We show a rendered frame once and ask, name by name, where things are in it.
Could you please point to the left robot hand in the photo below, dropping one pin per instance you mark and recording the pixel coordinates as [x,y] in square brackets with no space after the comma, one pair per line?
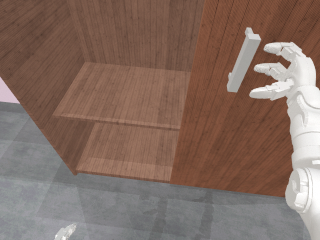
[64,233]

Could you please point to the right robot hand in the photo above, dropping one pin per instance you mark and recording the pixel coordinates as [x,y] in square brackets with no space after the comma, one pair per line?
[301,72]

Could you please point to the right robot upper arm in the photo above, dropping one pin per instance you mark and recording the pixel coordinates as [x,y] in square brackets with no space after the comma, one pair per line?
[303,195]

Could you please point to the right robot forearm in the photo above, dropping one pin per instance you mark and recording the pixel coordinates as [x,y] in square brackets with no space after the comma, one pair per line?
[304,112]

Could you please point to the wardrobe door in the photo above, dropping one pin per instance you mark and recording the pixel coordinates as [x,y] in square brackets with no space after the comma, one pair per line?
[228,140]

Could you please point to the handle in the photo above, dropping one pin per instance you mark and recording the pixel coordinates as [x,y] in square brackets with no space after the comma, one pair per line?
[243,61]

